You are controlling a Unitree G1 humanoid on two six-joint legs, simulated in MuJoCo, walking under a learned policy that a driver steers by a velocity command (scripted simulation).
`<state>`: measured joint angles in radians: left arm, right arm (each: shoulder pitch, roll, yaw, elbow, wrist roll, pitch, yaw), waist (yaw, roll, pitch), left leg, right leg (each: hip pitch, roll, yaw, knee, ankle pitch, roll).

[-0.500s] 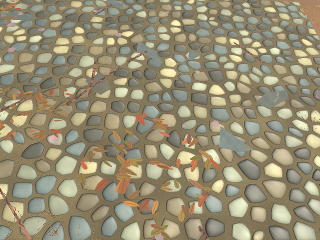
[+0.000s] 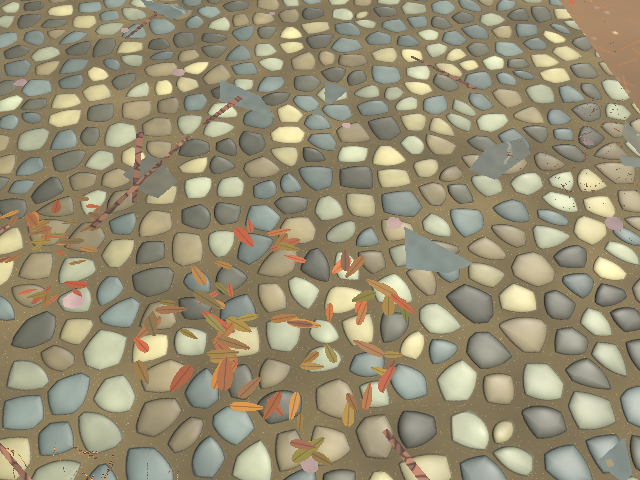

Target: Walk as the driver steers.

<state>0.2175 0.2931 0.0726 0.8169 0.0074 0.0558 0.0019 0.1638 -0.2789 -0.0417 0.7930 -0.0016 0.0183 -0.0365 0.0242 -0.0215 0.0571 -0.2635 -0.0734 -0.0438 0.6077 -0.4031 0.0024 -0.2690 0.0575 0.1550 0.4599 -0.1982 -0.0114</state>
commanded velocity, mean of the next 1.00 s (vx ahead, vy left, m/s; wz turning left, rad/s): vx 0.21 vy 0.00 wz -0.17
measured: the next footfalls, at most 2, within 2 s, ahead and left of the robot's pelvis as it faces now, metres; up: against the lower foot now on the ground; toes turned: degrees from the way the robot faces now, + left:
left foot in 0.04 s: +0.03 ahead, +0.10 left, +0.00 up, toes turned -6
right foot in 0.50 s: +0.12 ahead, -0.15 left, +0.00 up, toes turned -13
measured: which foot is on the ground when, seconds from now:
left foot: up 0.00-0.02, down 0.04-0.50, up 0.52-0.90, down 0.92-1.00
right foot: down 0.00-0.04, up 0.06-0.48, down 0.50-0.92, up 0.94-1.00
